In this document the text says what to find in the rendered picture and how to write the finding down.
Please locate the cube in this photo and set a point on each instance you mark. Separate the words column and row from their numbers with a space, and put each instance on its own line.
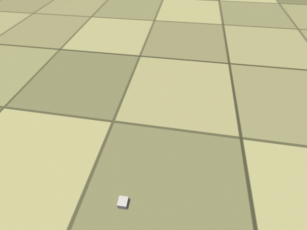
column 123, row 202

